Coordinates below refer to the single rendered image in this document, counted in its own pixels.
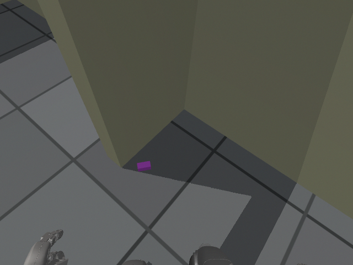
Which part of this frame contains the small box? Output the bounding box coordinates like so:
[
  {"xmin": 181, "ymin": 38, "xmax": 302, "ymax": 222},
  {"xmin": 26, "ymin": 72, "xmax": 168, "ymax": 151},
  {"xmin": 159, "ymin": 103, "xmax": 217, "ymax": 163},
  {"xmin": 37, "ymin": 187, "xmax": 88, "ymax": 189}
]
[{"xmin": 137, "ymin": 161, "xmax": 151, "ymax": 171}]

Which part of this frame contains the left robot hand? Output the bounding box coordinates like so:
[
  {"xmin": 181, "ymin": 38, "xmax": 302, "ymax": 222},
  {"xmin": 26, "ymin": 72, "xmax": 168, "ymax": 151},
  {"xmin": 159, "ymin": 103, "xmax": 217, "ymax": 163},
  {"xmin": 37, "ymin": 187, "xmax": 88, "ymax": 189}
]
[{"xmin": 24, "ymin": 230, "xmax": 68, "ymax": 265}]

